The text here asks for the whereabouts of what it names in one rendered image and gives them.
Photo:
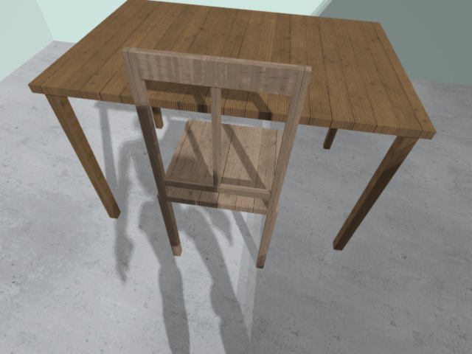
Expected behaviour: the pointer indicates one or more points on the table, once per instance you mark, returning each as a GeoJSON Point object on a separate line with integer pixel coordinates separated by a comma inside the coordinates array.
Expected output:
{"type": "Point", "coordinates": [357, 82]}

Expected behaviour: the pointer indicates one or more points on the chair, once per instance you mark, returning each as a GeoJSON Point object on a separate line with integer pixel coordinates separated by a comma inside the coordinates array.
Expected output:
{"type": "Point", "coordinates": [219, 165]}

